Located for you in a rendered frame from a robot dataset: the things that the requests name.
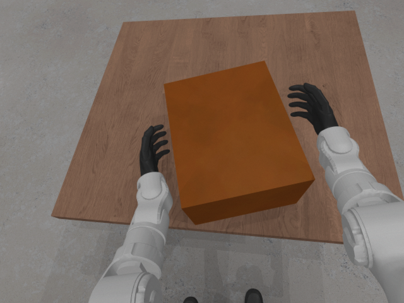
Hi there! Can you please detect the robot right hand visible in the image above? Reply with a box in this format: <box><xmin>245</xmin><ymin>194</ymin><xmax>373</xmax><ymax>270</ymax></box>
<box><xmin>287</xmin><ymin>83</ymin><xmax>338</xmax><ymax>135</ymax></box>

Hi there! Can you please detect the left robot forearm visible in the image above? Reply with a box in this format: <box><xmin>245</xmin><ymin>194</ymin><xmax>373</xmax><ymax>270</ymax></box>
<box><xmin>88</xmin><ymin>172</ymin><xmax>173</xmax><ymax>303</ymax></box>

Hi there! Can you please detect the robot left hand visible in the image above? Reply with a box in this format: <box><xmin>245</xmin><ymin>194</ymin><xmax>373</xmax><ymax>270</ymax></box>
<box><xmin>140</xmin><ymin>124</ymin><xmax>170</xmax><ymax>176</ymax></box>

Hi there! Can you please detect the table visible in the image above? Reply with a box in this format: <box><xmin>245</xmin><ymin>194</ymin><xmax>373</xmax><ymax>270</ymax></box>
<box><xmin>51</xmin><ymin>11</ymin><xmax>404</xmax><ymax>244</ymax></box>

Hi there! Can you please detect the robot right foot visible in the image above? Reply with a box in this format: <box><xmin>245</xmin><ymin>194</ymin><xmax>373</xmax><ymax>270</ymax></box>
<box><xmin>245</xmin><ymin>288</ymin><xmax>263</xmax><ymax>303</ymax></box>

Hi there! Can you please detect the robot left upper arm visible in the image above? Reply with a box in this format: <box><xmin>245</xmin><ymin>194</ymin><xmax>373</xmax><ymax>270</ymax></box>
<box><xmin>89</xmin><ymin>271</ymin><xmax>163</xmax><ymax>303</ymax></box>

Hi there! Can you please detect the carton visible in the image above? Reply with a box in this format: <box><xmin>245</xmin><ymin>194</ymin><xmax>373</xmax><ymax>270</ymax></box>
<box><xmin>163</xmin><ymin>61</ymin><xmax>315</xmax><ymax>225</ymax></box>

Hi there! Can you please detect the robot right upper arm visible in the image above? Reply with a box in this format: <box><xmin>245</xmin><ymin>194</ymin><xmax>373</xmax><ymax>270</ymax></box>
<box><xmin>342</xmin><ymin>201</ymin><xmax>404</xmax><ymax>303</ymax></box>

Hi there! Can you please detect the right robot forearm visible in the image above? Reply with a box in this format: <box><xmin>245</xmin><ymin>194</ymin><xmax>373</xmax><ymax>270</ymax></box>
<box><xmin>317</xmin><ymin>126</ymin><xmax>404</xmax><ymax>216</ymax></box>

